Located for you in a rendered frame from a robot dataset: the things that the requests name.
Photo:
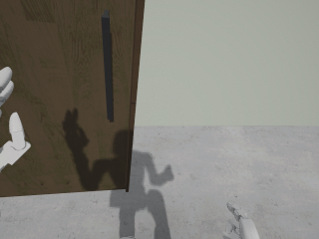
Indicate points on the wardrobe door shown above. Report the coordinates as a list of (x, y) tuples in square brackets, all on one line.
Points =
[(55, 51)]

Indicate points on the left robot hand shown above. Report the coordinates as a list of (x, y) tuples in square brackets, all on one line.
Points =
[(10, 152)]

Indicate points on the handle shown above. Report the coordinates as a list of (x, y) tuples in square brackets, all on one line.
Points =
[(106, 36)]

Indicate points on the right robot hand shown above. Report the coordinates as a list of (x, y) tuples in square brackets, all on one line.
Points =
[(244, 229)]

